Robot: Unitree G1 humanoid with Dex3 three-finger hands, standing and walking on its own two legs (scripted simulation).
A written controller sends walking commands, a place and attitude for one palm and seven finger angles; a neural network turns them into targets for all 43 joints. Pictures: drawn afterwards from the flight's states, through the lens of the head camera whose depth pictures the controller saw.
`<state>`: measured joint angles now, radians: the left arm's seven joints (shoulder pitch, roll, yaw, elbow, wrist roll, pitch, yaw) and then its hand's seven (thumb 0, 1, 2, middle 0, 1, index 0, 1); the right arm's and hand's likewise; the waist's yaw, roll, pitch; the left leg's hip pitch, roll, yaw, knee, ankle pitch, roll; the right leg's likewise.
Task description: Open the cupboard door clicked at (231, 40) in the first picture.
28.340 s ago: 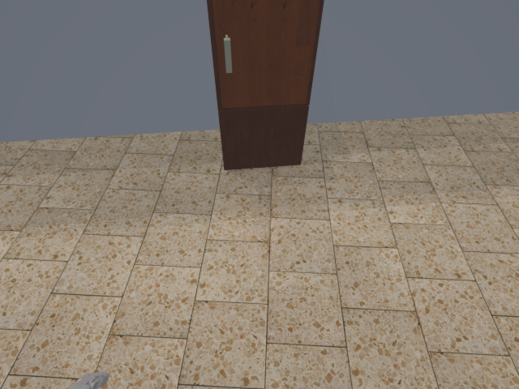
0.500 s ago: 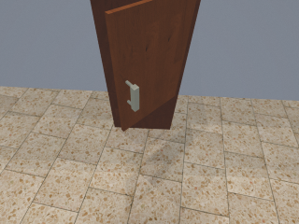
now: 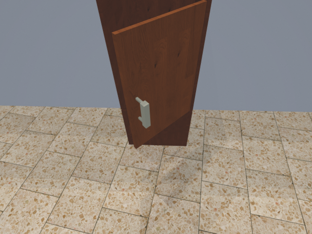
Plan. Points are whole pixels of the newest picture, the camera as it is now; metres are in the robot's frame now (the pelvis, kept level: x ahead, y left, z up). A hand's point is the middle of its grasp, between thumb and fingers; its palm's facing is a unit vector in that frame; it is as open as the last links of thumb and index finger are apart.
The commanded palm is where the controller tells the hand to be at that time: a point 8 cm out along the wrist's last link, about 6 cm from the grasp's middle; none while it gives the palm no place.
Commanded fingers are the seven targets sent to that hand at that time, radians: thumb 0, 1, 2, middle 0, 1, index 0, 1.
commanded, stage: let the arm hang, fingers relaxed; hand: left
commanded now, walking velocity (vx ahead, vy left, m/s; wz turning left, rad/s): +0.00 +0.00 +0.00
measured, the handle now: (142, 112) +0.58 +0.10 -0.09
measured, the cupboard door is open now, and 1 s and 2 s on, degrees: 44 44 44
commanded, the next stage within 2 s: look to check the result in 0.28 s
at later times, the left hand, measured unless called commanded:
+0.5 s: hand out of the picture +0.00 +0.16 -0.17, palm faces +0.04 -0.98 -0.18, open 7.4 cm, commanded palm none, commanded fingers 0.00 0.90 0.90 -0.20 -0.30 -0.20 -0.30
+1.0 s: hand out of the picture +0.03 +0.16 -0.17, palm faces +0.04 -0.98 -0.19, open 7.4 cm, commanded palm none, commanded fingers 0.00 0.90 0.90 -0.20 -0.30 -0.20 -0.30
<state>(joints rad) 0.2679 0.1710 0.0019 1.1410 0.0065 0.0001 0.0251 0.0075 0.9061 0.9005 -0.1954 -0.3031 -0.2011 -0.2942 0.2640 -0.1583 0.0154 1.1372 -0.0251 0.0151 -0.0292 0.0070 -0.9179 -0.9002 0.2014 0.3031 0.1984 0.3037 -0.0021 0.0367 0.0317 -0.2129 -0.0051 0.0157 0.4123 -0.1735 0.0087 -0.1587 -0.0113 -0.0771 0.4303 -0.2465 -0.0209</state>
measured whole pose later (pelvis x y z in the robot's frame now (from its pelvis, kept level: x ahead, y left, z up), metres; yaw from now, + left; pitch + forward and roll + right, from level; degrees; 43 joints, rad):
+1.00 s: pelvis +0.03 -0.01 +0.00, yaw +0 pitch -1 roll +0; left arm 0.27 0.14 0.01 1.15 0.00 -0.01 0.03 0.01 0.90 0.90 -0.20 -0.30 -0.20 -0.29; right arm 0.26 -0.15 0.01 1.15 -0.02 0.00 -0.04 0.00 -0.91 -0.90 0.20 0.30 0.20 0.30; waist 0.00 0.01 0.04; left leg -0.16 0.01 0.01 0.39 -0.21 -0.01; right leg -0.10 0.00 -0.08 0.39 -0.27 -0.03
